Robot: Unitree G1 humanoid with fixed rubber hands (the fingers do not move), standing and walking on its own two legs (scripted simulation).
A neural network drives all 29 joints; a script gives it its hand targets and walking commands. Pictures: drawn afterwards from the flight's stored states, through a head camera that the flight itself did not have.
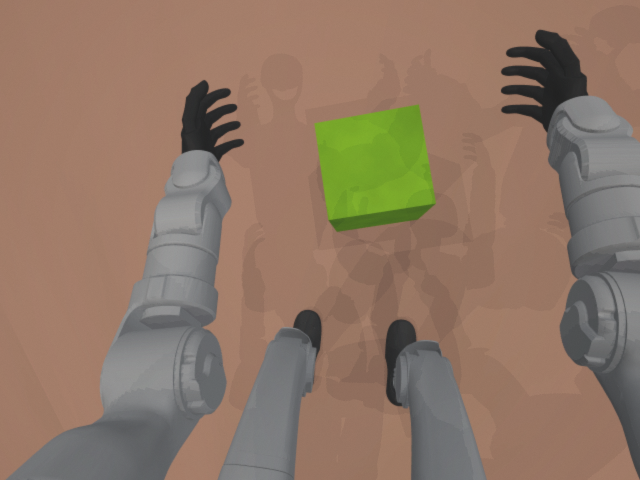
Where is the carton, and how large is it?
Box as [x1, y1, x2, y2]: [314, 105, 435, 231]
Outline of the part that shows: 418,105 314,123 328,219 337,231 417,219 435,203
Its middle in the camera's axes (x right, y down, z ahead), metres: +0.12 -0.14 +0.88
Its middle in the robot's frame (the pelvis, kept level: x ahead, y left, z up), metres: +0.55 +0.00 -0.54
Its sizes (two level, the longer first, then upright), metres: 0.210 0.200 0.250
